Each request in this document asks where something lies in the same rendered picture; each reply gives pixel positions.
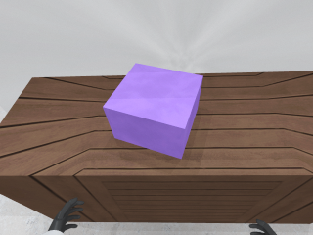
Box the robot right hand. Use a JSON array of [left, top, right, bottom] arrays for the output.
[[249, 219, 277, 235]]

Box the carton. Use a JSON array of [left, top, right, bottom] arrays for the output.
[[103, 63, 203, 159]]

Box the pedestal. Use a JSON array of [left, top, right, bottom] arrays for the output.
[[0, 70, 313, 224]]

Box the robot left hand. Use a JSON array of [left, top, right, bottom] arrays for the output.
[[48, 197, 84, 233]]

